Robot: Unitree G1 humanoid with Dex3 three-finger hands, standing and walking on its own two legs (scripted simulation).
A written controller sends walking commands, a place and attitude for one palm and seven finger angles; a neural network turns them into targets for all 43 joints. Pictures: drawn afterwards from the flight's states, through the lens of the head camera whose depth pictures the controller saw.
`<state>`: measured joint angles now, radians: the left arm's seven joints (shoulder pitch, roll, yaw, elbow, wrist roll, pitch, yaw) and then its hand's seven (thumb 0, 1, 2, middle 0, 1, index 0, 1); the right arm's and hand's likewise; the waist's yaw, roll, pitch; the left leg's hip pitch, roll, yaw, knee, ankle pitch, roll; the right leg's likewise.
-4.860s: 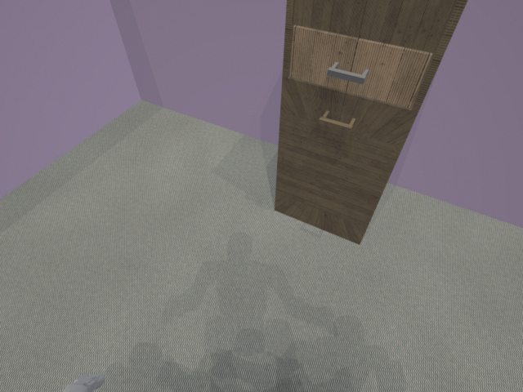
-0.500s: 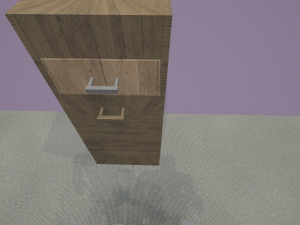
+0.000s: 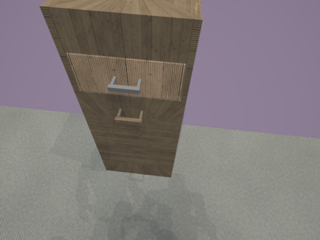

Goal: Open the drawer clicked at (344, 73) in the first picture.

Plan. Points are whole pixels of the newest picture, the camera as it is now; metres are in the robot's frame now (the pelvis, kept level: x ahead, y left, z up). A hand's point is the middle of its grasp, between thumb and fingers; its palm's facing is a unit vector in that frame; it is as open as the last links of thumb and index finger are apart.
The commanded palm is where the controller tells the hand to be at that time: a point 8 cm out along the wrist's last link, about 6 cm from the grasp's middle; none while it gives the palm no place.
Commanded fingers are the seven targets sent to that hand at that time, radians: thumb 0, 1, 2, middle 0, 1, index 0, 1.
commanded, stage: come to a stop and stand still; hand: left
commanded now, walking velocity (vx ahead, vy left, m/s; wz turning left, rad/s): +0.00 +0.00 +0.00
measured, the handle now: (125, 85) +0.57 +0.17 +0.03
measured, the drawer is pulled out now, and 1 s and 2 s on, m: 0.00 0.00 0.00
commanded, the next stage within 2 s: look again from close up in 0.40 s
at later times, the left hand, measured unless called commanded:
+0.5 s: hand out of the picture +0.00 +0.18 -0.17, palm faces +0.03 -0.99 -0.15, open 7.3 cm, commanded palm none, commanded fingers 0.00 0.90 0.90 -0.20 -0.30 -0.20 -0.30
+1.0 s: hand out of the picture +0.05 +0.18 -0.16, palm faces +0.01 -0.97 -0.24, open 7.3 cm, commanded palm none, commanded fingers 0.00 0.90 0.90 -0.20 -0.30 -0.20 -0.30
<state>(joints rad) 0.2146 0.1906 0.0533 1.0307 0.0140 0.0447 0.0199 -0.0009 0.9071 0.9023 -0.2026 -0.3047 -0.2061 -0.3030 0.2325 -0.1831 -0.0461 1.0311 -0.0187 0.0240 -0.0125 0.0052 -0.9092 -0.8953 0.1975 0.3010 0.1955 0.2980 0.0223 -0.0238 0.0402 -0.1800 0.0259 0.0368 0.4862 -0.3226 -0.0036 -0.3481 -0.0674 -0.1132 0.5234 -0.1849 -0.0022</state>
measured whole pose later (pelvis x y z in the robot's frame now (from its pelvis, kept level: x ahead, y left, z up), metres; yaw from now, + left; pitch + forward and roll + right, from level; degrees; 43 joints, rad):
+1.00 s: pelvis +0.03 +0.00 +0.00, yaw -1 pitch -1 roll +1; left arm 0.23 0.15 0.00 1.12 0.00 -0.01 0.03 0.00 0.92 0.90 -0.20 -0.30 -0.20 -0.30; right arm 0.30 -0.16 0.01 1.09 -0.02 -0.03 -0.03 0.01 -0.91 -0.90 0.20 0.30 0.20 0.30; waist 0.00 0.05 0.05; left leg -0.08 0.01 0.06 0.44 -0.33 -0.01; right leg -0.23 -0.05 -0.05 0.53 -0.27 0.01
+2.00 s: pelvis -0.02 +0.01 -0.01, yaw -2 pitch +3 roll +1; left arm 0.22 0.40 -0.04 -0.06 0.99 -0.01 0.26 0.00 0.02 0.53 -0.28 -0.87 -0.29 -0.87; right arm 0.19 -0.24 -0.01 0.62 -0.05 0.06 -0.03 0.01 -0.90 -0.89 0.20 0.30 0.20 0.30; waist 0.07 0.06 0.00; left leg -0.31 0.00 0.05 0.61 -0.35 0.00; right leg -0.44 -0.05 -0.01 0.64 -0.25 0.01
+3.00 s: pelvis -0.01 +0.00 +0.01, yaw -1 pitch +0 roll +1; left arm -0.15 0.54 -0.01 -0.02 0.87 -0.03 -0.02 0.00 -0.49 0.30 -0.32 -1.21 -0.32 -1.20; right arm 0.14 -0.28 -0.02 0.64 0.00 0.11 0.00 0.01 -0.91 -0.90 0.20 0.30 0.20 0.30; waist 0.10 0.09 0.02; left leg -0.13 0.00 0.03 0.38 -0.24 0.00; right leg -0.26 -0.05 -0.04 0.42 -0.17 0.00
